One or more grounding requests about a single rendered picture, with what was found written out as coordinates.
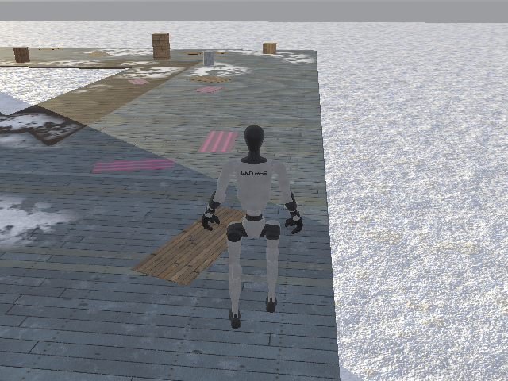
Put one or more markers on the robot left hand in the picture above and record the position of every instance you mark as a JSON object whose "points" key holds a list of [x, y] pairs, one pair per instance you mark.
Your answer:
{"points": [[206, 219]]}

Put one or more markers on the robot left forearm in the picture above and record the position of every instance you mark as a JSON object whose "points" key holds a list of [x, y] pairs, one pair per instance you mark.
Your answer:
{"points": [[212, 207]]}

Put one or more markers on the robot left shin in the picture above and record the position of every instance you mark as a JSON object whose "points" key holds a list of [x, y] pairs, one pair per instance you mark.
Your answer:
{"points": [[234, 291]]}

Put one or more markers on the right robot upper arm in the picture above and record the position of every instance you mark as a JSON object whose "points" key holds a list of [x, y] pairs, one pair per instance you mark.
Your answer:
{"points": [[279, 168]]}

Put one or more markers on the left robot thigh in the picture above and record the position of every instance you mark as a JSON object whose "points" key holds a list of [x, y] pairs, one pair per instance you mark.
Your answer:
{"points": [[234, 235]]}

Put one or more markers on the robot right hand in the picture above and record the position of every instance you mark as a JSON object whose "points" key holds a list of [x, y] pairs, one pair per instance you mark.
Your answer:
{"points": [[291, 222]]}

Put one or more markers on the left robot upper arm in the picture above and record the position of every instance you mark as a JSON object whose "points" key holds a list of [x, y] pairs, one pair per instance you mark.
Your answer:
{"points": [[223, 180]]}

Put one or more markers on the robot right forearm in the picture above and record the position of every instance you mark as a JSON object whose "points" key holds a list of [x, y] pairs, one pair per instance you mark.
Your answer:
{"points": [[293, 209]]}

